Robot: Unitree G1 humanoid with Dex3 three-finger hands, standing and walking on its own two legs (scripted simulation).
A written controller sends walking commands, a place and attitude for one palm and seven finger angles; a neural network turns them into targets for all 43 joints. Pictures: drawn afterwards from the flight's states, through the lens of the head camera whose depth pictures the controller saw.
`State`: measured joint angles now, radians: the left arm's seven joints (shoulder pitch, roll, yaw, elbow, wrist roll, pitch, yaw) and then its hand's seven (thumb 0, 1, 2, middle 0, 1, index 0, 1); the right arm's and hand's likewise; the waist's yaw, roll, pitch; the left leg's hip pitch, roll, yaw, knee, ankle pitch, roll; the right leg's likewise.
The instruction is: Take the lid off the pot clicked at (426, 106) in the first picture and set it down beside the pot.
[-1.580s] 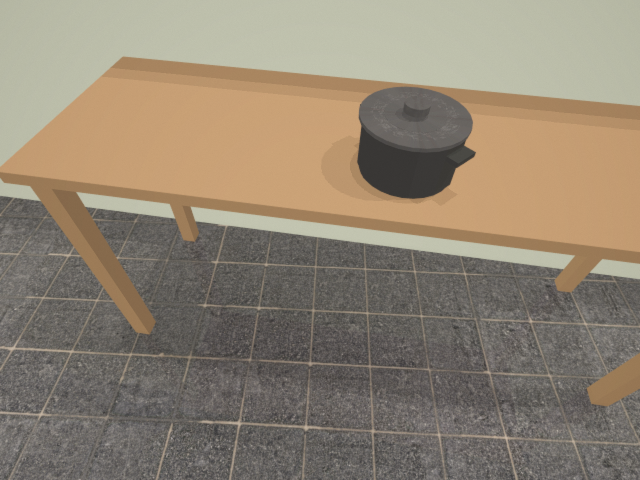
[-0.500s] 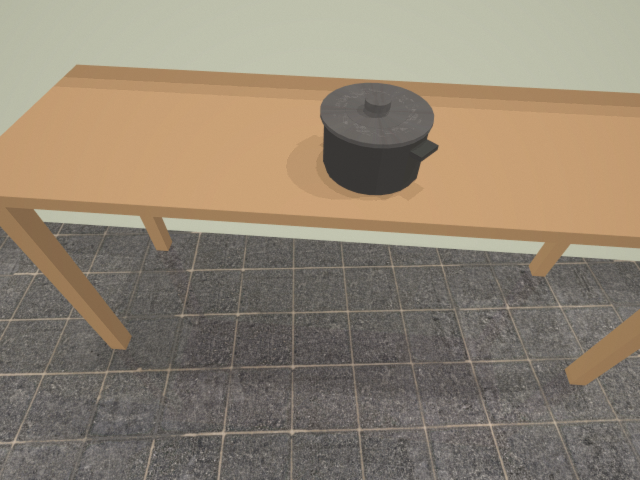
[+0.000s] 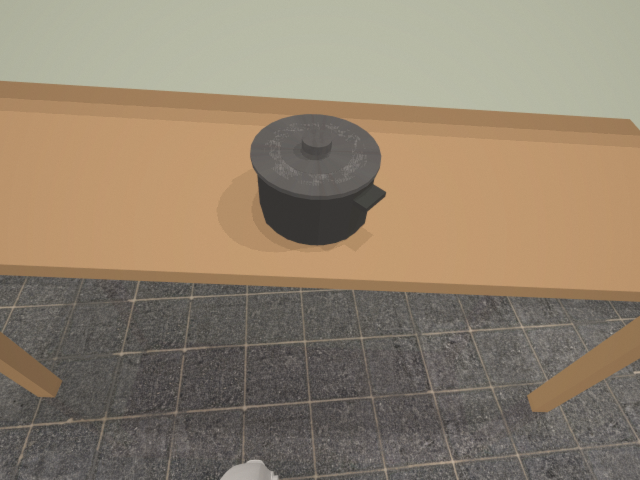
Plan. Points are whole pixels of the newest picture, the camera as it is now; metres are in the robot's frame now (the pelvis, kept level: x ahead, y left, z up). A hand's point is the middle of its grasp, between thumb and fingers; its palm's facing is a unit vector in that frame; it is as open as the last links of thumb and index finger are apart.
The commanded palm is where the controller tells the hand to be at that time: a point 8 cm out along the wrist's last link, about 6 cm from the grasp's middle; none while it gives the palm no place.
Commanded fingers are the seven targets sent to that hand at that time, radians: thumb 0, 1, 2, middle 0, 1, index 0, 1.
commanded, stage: come to a stop and stand still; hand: left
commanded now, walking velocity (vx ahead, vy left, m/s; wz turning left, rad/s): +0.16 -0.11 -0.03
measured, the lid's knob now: (316, 142) +0.58 +0.06 +0.10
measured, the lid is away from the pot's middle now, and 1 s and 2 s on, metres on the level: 0.00 0.00 0.00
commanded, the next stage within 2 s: look again from close up in 1.32 s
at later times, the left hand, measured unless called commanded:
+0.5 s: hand out of the picture +0.14 +0.15 -0.16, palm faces +0.04 -0.96 -0.29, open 7.4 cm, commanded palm none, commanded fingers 0.00 0.90 0.90 -0.20 -0.30 -0.20 -0.30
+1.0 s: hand out of the picture +0.04 +0.20 -0.17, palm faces +0.09 -0.97 -0.23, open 7.4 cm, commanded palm none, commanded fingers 0.00 0.90 0.90 -0.20 -0.30 -0.20 -0.30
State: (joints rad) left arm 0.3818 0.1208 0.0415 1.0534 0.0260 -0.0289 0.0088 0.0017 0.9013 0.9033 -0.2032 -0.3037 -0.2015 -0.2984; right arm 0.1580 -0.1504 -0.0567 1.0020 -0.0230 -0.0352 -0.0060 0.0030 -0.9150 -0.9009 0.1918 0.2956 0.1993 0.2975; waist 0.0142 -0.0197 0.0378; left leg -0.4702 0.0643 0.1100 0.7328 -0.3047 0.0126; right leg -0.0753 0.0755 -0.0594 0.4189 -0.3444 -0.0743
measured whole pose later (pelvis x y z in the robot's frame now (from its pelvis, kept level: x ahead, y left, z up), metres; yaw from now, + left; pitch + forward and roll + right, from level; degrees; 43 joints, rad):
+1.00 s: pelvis +0.03 +0.00 +0.00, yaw +1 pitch +0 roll +1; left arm 0.29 0.21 0.05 1.02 0.02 0.04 0.03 0.00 0.90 0.90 -0.20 -0.30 -0.20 -0.30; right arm 0.23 -0.15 -0.02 1.01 -0.02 0.02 -0.02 0.00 -0.94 -0.90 0.20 0.30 0.21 0.30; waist 0.02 -0.04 -0.01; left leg -0.24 -0.05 0.03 0.47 -0.23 0.05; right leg -0.27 -0.02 -0.01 0.64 -0.37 0.01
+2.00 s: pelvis +0.01 +0.03 +0.00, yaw +2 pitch -2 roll +0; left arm 0.30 0.16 -0.01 1.04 0.01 -0.01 0.04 0.00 0.90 0.90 -0.20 -0.30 -0.20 -0.30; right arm 0.15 -0.18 -0.02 1.04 -0.02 0.00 0.00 0.00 -0.92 -0.90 0.19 0.30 0.20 0.30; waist 0.02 0.03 0.05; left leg -0.24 -0.07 0.02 0.48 -0.21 0.08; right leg -0.19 -0.03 0.00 0.48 -0.26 0.03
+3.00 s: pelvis +0.05 -0.01 +0.00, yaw +1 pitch +1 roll -1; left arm 0.37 0.14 0.02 1.07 0.02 0.00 0.02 0.00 0.90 0.90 -0.20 -0.30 -0.20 -0.30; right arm 0.28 -0.14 -0.05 1.12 -0.02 0.00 -0.03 0.00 -0.91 -0.90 0.20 0.30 0.20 0.30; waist 0.00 0.02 0.01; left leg -0.27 0.00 0.01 0.54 -0.29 0.02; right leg -0.20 0.03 -0.01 0.50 -0.32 -0.03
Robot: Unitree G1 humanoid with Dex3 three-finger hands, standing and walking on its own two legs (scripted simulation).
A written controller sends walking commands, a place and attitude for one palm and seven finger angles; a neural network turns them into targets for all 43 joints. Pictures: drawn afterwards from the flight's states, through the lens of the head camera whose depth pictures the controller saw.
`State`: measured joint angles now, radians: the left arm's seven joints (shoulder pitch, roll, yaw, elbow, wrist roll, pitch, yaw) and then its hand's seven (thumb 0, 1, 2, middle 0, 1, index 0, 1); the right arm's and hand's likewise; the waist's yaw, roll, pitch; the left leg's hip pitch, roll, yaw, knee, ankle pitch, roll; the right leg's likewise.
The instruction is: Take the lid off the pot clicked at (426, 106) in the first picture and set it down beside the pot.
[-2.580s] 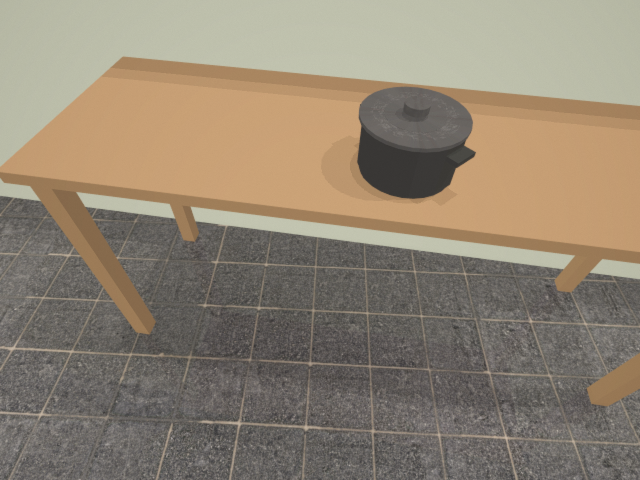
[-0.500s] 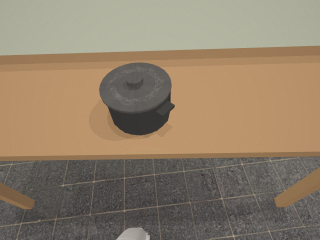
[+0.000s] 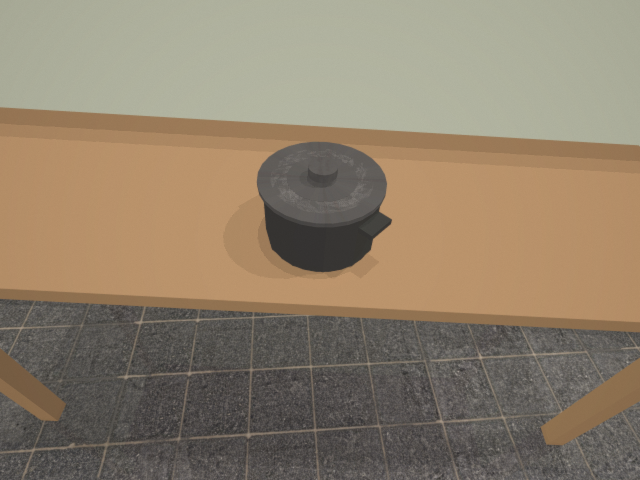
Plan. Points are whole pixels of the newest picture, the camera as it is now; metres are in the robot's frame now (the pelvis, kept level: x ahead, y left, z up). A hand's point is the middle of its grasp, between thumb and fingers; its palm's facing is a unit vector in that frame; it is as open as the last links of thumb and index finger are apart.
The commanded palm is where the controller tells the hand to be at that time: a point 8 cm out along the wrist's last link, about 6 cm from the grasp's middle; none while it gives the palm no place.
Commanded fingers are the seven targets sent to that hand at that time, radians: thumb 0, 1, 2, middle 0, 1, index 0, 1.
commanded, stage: come to a stop and stand still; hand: left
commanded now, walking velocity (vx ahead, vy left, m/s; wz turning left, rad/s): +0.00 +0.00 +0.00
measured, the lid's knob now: (322, 169) +0.55 +0.04 +0.10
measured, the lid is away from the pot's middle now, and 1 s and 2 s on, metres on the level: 0.00 0.00 0.00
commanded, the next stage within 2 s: look again from close up in 0.32 s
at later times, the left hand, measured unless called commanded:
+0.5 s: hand out of the picture -0.01 +0.18 -0.17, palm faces +0.02 -0.99 -0.17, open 7.4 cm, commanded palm none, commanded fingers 0.00 0.90 0.90 -0.20 -0.30 -0.20 -0.30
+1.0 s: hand out of the picture -0.01 +0.20 -0.17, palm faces +0.05 -0.97 -0.23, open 7.4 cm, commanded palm none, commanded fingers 0.00 0.90 0.90 -0.20 -0.30 -0.20 -0.30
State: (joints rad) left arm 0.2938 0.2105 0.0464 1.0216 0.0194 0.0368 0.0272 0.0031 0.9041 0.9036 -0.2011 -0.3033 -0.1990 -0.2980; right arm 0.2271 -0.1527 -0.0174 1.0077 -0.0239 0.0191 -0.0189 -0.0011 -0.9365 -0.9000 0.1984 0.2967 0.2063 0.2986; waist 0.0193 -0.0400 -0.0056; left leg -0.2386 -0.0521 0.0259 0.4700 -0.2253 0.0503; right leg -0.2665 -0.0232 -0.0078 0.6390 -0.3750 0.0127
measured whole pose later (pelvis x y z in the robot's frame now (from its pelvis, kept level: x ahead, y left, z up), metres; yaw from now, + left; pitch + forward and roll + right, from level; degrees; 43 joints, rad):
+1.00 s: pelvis -0.02 +0.02 +0.00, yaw +1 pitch -2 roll +0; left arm 0.30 0.16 -0.01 1.04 0.01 -0.01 0.04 0.00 0.90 0.90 -0.20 -0.30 -0.20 -0.30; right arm 0.15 -0.18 -0.02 1.04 -0.02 0.00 0.00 0.00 -0.92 -0.90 0.19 0.30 0.20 0.30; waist 0.02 0.03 0.05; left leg -0.24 -0.07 0.02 0.48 -0.21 0.08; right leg -0.19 -0.03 0.00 0.48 -0.26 0.03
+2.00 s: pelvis +0.02 -0.02 +0.00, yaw +0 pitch +1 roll -1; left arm 0.37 0.14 0.02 1.07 0.02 0.00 0.02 0.00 0.90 0.90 -0.20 -0.30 -0.20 -0.30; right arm 0.28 -0.14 -0.05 1.12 -0.02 0.00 -0.03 0.00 -0.91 -0.90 0.20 0.30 0.20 0.30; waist 0.00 0.02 0.01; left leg -0.27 0.00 0.01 0.54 -0.29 0.02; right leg -0.20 0.03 -0.01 0.50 -0.32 -0.03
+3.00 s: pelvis +0.07 -0.08 -0.01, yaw +2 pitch -1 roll +0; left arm 0.25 0.20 0.01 0.99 0.02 0.02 0.05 0.00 0.91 0.90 -0.20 -0.30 -0.20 -0.30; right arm 0.19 -0.18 -0.05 0.96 -0.01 0.02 0.00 0.00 -0.92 -0.90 0.19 0.30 0.20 0.30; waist 0.00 0.01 0.03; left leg -0.22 -0.01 0.06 0.58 -0.34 0.02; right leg -0.29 -0.07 -0.02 0.60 -0.29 0.04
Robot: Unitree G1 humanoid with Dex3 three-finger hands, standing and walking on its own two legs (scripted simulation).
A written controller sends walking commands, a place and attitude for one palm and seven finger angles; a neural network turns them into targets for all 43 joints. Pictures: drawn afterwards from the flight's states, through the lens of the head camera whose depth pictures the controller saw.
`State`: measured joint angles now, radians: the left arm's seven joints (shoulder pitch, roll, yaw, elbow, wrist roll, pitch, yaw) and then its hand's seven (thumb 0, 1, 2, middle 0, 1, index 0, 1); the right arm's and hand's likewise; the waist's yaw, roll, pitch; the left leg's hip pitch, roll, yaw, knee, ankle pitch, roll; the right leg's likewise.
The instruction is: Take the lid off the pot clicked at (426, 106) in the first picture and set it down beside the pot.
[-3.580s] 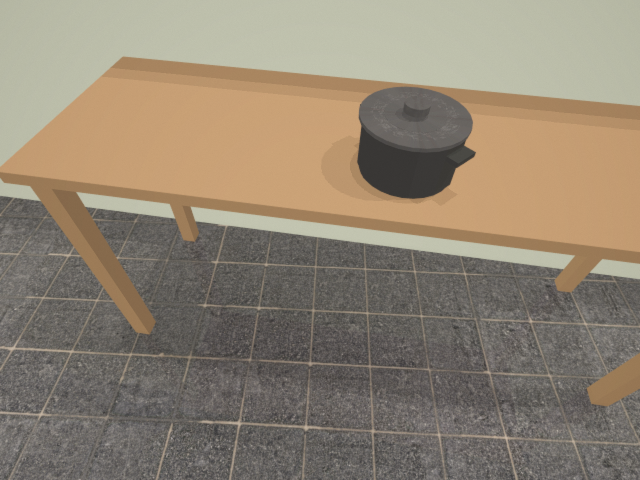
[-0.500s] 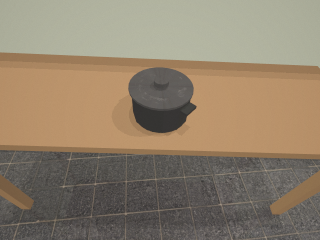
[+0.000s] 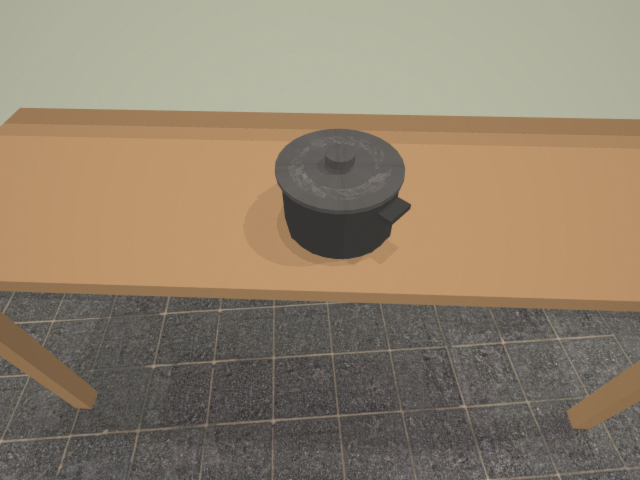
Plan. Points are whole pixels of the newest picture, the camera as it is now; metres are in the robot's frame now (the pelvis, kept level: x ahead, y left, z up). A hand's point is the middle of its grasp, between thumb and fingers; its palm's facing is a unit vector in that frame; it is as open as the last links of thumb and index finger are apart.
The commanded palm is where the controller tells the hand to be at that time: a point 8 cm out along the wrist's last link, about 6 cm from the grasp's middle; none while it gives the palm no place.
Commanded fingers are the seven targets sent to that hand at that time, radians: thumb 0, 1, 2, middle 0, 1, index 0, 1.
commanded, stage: look again from close up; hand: left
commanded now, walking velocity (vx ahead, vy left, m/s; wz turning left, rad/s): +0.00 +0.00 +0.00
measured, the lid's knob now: (340, 156) +0.56 +0.01 +0.10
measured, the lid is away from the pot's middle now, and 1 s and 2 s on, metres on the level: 0.00 0.00 0.00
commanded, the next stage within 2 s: shuffle to correct the standing spot in 0.36 s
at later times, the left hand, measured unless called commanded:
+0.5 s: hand out of the picture -0.01 +0.18 -0.17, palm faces +0.03 -0.98 -0.20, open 7.4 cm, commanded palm none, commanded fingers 0.00 0.90 0.90 -0.20 -0.30 -0.20 -0.30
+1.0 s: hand out of the picture +0.01 +0.13 -0.17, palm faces +0.03 -0.98 -0.20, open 7.4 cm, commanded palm none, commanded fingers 0.00 0.90 0.90 -0.20 -0.30 -0.20 -0.30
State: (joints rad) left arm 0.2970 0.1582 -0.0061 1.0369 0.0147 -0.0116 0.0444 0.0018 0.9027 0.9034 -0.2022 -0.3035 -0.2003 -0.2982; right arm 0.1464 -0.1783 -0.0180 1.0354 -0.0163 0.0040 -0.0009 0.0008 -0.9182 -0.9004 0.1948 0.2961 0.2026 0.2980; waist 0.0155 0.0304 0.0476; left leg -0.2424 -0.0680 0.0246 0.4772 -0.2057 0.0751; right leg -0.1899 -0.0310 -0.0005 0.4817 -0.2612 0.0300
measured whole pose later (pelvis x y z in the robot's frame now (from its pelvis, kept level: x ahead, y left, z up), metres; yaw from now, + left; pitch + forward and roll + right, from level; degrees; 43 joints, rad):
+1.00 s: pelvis +0.04 -0.04 +0.00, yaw -1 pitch +1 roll -1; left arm 0.37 0.14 0.02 1.07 0.02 0.00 0.02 0.00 0.90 0.90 -0.20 -0.30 -0.20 -0.30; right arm 0.28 -0.14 -0.05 1.12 -0.02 0.00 -0.03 0.00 -0.91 -0.90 0.20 0.30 0.20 0.30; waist 0.00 0.02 0.01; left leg -0.27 0.00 0.01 0.54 -0.29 0.02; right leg -0.20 0.03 -0.01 0.50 -0.32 -0.03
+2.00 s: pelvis +0.09 -0.11 -0.01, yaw +1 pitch -1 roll +0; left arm 0.25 0.20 0.01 0.99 0.02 0.02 0.05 0.00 0.91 0.90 -0.20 -0.30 -0.20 -0.30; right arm 0.19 -0.18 -0.05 0.96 -0.01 0.02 0.00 0.00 -0.92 -0.90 0.19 0.30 0.20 0.30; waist 0.00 0.01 0.03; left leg -0.22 -0.01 0.06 0.58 -0.34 0.02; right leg -0.29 -0.07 -0.02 0.60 -0.29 0.04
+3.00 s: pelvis +0.10 -0.10 +0.00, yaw +0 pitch -1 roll +0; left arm 0.28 0.15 0.00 1.08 0.01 0.01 0.04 0.00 0.91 0.90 -0.20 -0.30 -0.20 -0.30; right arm 0.30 -0.13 -0.01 1.10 -0.01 -0.02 -0.03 0.01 -0.92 -0.90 0.19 0.30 0.20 0.30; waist 0.00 0.00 0.04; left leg -0.16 0.00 0.07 0.50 -0.32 0.02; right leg -0.23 -0.06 -0.01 0.51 -0.26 0.04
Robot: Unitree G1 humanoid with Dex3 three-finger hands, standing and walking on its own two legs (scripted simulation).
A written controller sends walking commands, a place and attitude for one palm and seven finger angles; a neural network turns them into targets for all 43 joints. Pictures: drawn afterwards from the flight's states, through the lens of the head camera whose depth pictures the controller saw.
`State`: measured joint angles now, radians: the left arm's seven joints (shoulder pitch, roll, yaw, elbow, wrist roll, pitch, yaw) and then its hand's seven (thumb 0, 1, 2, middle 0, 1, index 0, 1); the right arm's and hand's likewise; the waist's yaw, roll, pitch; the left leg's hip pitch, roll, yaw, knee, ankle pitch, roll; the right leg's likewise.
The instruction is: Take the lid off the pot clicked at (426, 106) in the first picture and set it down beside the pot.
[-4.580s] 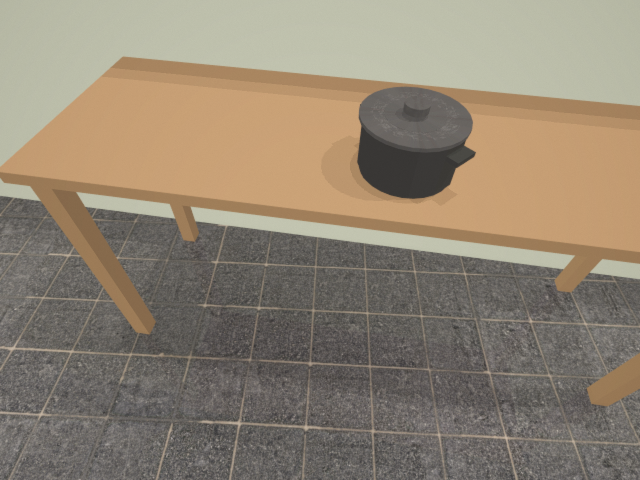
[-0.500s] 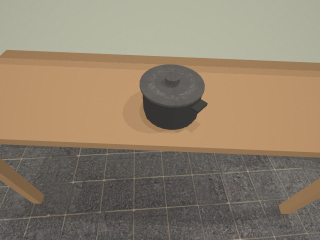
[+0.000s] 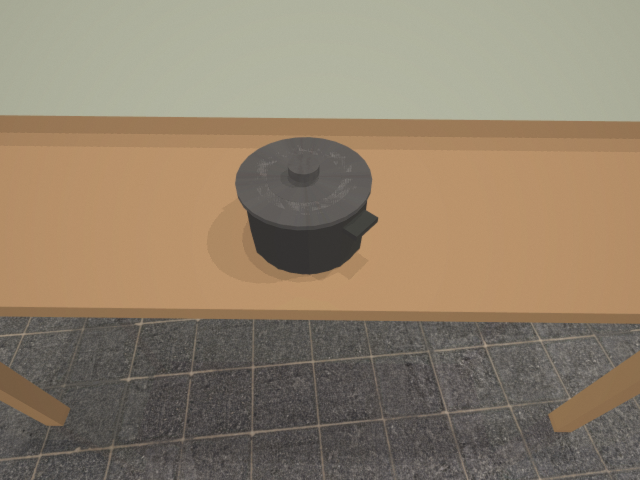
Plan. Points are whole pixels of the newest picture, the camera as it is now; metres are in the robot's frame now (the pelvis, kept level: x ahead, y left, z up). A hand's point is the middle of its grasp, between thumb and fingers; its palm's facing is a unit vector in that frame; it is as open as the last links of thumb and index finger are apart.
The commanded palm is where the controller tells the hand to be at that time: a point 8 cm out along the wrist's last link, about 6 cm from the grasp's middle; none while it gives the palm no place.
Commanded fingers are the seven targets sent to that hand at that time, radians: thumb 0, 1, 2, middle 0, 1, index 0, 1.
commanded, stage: shuffle to correct the standing spot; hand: left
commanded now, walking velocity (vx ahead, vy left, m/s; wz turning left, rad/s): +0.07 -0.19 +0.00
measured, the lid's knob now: (303, 168) +0.53 +0.06 +0.10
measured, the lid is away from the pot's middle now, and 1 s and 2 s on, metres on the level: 0.00 0.00 0.00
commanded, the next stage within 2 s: come to a stop and stand still in 0.38 s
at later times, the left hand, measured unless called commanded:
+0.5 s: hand out of the picture +0.13 +0.15 -0.17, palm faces +0.03 -0.96 -0.27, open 7.4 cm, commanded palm none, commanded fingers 0.00 0.90 0.90 -0.20 -0.30 -0.20 -0.30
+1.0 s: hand out of the picture +0.10 +0.13 -0.17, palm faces +0.06 -0.96 -0.27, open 7.4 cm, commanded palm none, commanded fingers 0.00 0.90 0.90 -0.20 -0.30 -0.20 -0.30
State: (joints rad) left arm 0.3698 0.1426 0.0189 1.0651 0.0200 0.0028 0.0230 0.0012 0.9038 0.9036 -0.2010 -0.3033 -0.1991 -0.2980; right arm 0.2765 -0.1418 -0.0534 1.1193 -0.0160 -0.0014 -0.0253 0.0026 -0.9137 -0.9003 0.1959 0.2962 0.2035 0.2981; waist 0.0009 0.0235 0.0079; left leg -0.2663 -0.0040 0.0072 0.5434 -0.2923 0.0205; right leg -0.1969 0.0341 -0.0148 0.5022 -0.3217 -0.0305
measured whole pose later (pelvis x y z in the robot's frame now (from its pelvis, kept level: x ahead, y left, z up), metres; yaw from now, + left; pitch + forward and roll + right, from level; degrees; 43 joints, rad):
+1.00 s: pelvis +0.05 -0.07 -0.01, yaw +2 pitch -1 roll +0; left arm 0.25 0.20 0.01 0.99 0.02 0.02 0.05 0.00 0.91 0.90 -0.20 -0.30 -0.20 -0.30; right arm 0.19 -0.18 -0.05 0.96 -0.01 0.02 0.00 0.00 -0.92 -0.90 0.19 0.30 0.20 0.30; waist 0.00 0.01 0.03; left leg -0.22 -0.01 0.06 0.58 -0.34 0.02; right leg -0.29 -0.07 -0.02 0.60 -0.29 0.04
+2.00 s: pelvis +0.07 -0.06 +0.00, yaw +1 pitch -1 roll +0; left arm 0.28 0.15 0.00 1.08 0.01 0.01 0.04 0.00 0.91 0.90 -0.20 -0.30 -0.20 -0.30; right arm 0.30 -0.13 -0.01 1.10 -0.01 -0.02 -0.03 0.01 -0.92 -0.90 0.19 0.30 0.20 0.30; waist 0.00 0.00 0.04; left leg -0.16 0.00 0.07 0.50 -0.32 0.02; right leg -0.23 -0.06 -0.01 0.51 -0.26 0.04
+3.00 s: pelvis +0.05 -0.08 +0.00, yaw +4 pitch -2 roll -1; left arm 0.62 0.22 0.11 -0.05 0.00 -0.04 0.09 0.01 0.90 0.90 -1.19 -1.39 -1.19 -1.38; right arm 0.23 -0.18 0.00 0.63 0.00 -0.19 -0.07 0.01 -0.91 -0.90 0.20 0.30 0.21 0.30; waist 0.04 0.04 0.02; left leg -0.19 0.02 0.01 0.55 -0.32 0.00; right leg -0.23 -0.05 -0.07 0.52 -0.26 0.02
